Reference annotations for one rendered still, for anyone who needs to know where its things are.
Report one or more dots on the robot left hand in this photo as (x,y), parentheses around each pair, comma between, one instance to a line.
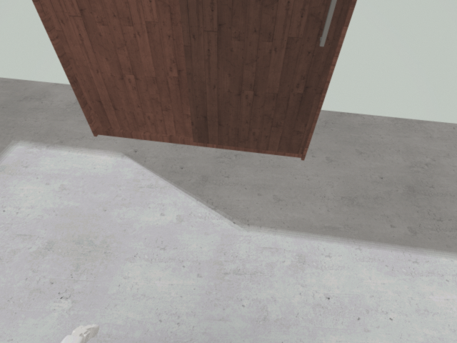
(82,334)

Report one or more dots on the handle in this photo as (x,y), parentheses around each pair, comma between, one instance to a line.
(328,22)

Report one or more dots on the wardrobe door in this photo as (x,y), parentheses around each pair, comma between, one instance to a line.
(128,57)
(255,69)

